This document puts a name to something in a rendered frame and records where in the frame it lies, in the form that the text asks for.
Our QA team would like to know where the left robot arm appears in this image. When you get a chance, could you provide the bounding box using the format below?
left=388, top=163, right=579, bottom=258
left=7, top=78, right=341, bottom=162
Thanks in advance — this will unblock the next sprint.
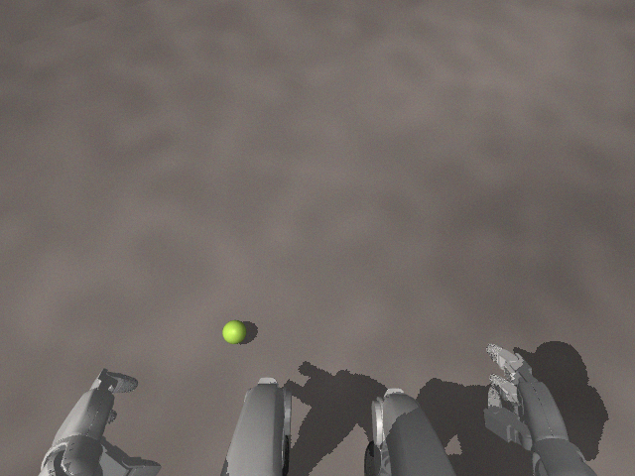
left=38, top=435, right=103, bottom=476

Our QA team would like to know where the ball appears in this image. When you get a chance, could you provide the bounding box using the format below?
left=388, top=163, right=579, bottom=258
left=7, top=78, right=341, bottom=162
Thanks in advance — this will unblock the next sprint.
left=222, top=320, right=246, bottom=344

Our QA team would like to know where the right robot hand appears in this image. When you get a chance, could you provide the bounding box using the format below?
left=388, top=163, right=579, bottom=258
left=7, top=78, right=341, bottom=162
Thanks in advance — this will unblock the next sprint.
left=483, top=343, right=569, bottom=451

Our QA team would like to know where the right robot arm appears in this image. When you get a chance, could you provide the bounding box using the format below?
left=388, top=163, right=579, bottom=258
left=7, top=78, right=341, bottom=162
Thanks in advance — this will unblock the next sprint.
left=530, top=438, right=597, bottom=476

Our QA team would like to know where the left robot hand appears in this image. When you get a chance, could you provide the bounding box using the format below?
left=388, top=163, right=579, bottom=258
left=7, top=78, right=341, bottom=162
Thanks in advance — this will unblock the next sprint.
left=52, top=369, right=162, bottom=476

